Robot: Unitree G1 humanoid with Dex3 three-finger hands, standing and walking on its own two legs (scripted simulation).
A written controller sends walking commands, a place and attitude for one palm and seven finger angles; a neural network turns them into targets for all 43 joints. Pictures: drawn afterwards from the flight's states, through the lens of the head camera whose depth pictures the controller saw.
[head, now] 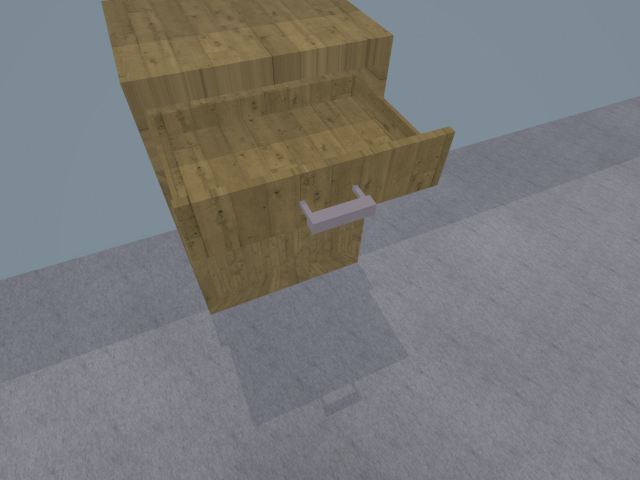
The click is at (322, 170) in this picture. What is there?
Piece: drawer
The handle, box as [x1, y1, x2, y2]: [299, 185, 376, 233]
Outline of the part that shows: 376,204 369,195 365,196 357,185 352,186 353,191 358,197 357,199 318,211 311,212 304,200 299,201 299,204 307,217 307,224 312,233 374,214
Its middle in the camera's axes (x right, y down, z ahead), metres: +0.03 -0.06 +0.72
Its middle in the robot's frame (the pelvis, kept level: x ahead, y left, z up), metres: +0.58 +0.01 -0.03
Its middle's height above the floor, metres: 0.74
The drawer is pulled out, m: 0.30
